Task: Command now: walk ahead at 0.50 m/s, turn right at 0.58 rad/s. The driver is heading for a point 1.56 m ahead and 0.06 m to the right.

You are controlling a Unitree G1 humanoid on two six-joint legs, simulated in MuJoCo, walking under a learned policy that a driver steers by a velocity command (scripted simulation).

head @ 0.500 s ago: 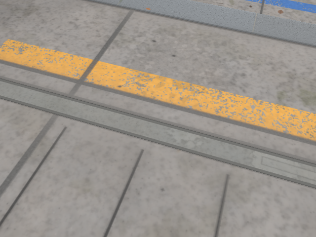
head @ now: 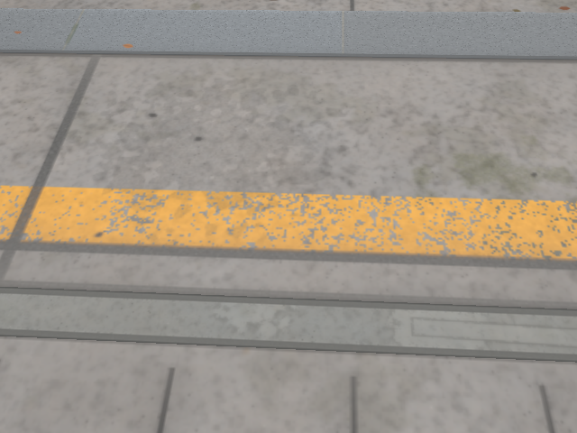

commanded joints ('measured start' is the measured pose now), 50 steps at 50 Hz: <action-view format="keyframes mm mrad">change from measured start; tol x32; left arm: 1 -33 164 42 -83 -4 -24 22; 50 -31 138 12 -39 11 -58 3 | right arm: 1 -4 -68 -17 -66 -11 7 -5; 50 84 -68 6 -6 5 40 12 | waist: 1 -36 -54 -97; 14 -84 -132 -164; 16 -59 359 -369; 35 -105 75 -13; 40 60 -280 -359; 50 -41 -79 -49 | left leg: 1 -57 2 -2 -146 117 -30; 14 440 -49 -43 -654 249 75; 16 921 311 -706 -761 -33 299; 22 479 132 -284 -880 126 228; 38 498 97 4 -628 618 146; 41 -174 -96 -29 151 -254 35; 50 -109 47 -3 -131 179 1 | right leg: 1 80 -247 263 -182 275 -191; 13 131 -207 387 42 99 -76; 18 -521 -88 151 883 -301 77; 36 -202 -136 -43 112 64 56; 40 655 -470 515 -6 -45 -199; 50 128 -315 158 -271 194 -153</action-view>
